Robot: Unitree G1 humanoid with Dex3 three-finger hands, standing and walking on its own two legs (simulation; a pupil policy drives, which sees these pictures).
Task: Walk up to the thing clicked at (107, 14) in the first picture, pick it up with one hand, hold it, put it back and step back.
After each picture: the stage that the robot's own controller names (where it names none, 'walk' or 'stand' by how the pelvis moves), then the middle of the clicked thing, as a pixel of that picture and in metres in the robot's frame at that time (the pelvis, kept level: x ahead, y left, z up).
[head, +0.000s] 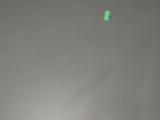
stand; (107, 15) +2.01 -0.34 -0.72
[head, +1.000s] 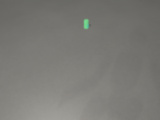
walk; (86, 24) +1.90 +0.08 -0.70
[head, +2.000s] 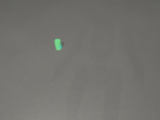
walk; (58, 44) +1.30 +0.35 -0.72
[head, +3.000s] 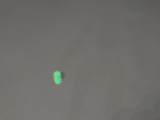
walk; (57, 77) +0.83 +0.28 -0.71
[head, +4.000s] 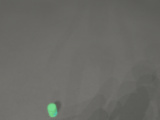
walk; (52, 110) +0.50 +0.23 -0.69
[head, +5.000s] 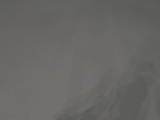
stand; out of the picture +0.32 +0.22 -0.71
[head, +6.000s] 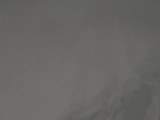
stand; out of the picture +0.31 +0.20 -0.72
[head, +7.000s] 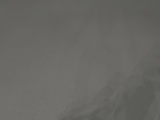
stand; out of the picture +0.33 +0.19 -0.72
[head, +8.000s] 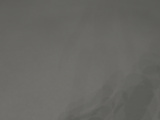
stand; out of the picture +0.31 +0.22 -0.73
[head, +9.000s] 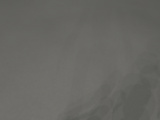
stand; out of the picture +0.30 +0.22 -0.73
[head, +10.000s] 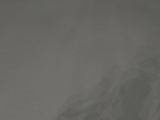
go down; out of the picture +0.31 +0.22 -0.72
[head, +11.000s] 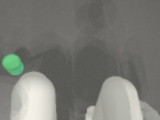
go down; (13, 65) +0.38 +0.27 -0.29
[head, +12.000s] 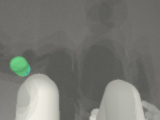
close in; (21, 67) +0.37 +0.27 -0.30
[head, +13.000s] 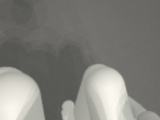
close in; out of the picture +0.35 +0.30 -0.21
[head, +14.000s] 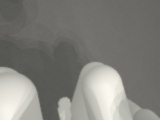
close; out of the picture +0.35 +0.31 -0.21
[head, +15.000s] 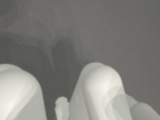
lift; out of the picture +0.34 +0.31 -0.22
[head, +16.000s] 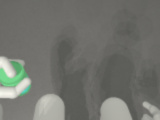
lift; (16, 79) +0.32 +0.22 -0.01
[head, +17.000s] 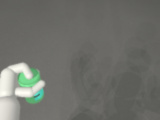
hold; (31, 86) +0.33 +0.19 +0.00
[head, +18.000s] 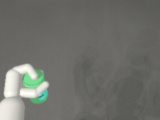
hold; (36, 87) +0.33 +0.17 +0.00
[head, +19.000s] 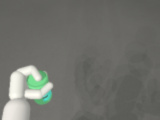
crouch; (40, 88) +0.33 +0.16 -0.01
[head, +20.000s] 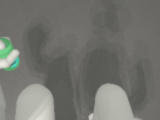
crouch; (5, 55) +0.42 +0.25 -0.10
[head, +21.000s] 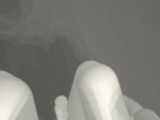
lower; out of the picture +0.37 +0.33 -0.21
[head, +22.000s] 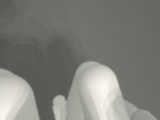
lower; out of the picture +0.37 +0.33 -0.22
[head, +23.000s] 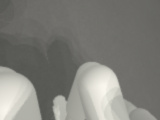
lower; out of the picture +0.37 +0.33 -0.22
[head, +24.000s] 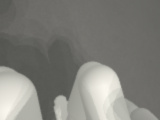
lower; out of the picture +0.36 +0.33 -0.22
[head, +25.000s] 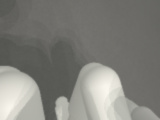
loosen; out of the picture +0.35 +0.31 -0.22
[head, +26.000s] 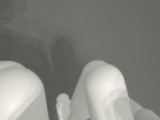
stand; out of the picture +0.35 +0.30 -0.21
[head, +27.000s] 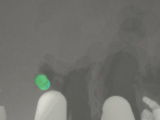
walk; (42, 82) +0.39 +0.24 -0.44
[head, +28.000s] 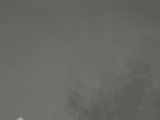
stand; out of the picture +0.33 +0.21 -0.66
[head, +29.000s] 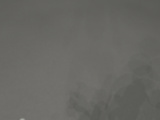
stand; out of the picture +0.33 +0.22 -0.67
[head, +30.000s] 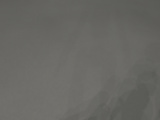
stand; out of the picture +0.35 +0.20 -0.71
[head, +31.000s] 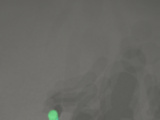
walk; (53, 116) +0.38 +0.17 -0.70
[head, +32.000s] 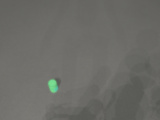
walk; (53, 86) +0.61 +0.25 -0.69
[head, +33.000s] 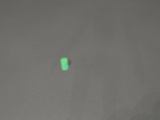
stand; (64, 64) +0.95 +0.22 -0.70
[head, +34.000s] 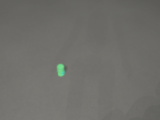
stand; (60, 70) +0.94 +0.23 -0.72
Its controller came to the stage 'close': yes
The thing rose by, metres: 0.70
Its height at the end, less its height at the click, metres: +0.00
